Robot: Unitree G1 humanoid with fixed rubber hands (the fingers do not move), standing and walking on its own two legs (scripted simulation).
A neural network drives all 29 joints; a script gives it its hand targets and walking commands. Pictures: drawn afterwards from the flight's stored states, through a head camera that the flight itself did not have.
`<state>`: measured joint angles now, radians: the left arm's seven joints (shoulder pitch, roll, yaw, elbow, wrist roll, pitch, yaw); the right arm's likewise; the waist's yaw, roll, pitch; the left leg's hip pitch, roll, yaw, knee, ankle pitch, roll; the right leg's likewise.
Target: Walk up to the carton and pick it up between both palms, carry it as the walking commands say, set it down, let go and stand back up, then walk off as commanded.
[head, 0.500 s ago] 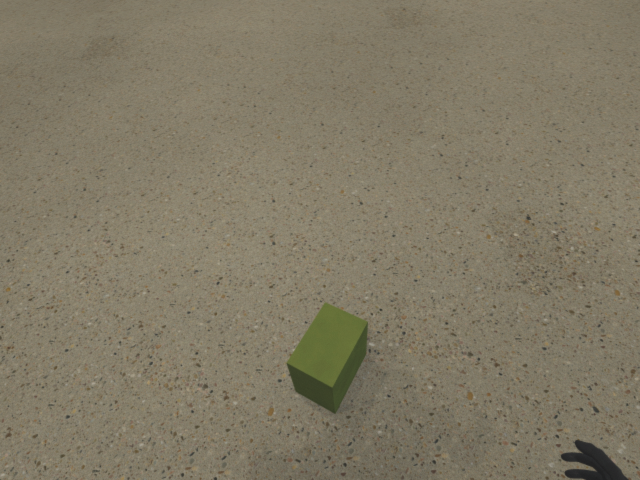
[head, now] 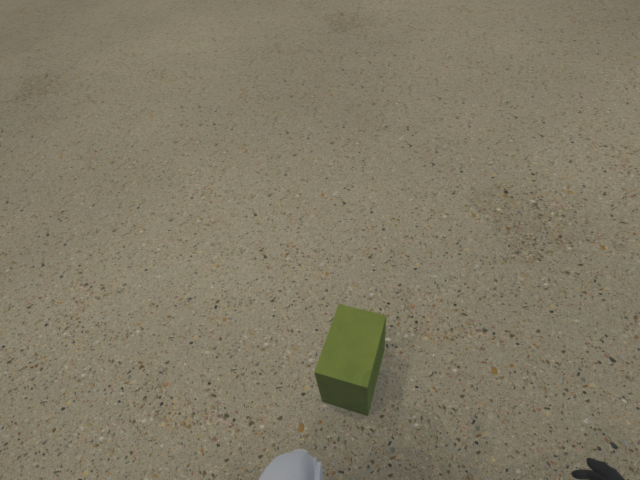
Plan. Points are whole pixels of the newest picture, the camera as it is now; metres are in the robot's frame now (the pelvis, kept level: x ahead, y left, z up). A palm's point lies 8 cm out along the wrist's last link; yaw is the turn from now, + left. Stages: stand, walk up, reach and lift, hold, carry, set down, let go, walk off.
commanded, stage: walk up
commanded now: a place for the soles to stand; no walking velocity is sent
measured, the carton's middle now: (353, 359) +0.56 +0.02 -0.62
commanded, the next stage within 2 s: none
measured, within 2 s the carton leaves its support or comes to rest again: neither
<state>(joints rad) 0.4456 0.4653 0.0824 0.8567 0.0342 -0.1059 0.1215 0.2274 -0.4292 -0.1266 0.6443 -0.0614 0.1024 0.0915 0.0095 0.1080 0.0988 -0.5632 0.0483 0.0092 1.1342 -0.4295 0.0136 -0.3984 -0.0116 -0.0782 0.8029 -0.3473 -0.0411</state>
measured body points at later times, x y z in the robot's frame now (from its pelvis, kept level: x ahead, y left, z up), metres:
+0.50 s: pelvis +0.05 +0.14 -0.01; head +0.07 +0.12 +0.44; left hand +0.24 +0.44 -0.09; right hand +0.02 -0.18 -0.12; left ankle +0.07 +0.26 -0.70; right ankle +0.08 +0.03 -0.70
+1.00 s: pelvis +0.09 +0.17 +0.01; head +0.11 +0.17 +0.46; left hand +0.28 +0.45 -0.10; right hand +0.10 -0.16 -0.10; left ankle +0.12 +0.28 -0.70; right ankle +0.09 +0.03 -0.70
